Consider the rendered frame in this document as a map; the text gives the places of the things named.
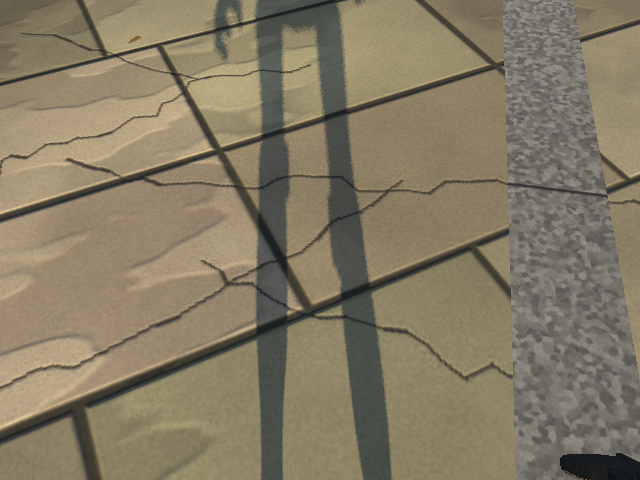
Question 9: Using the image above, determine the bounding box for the right robot hand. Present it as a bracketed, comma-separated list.
[560, 453, 640, 480]

